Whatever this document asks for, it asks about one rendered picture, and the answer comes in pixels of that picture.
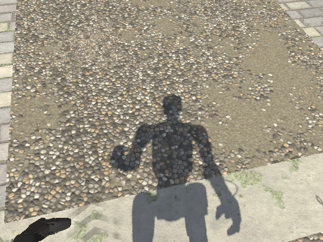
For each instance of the robot left hand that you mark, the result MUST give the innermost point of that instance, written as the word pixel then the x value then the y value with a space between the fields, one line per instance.
pixel 42 228

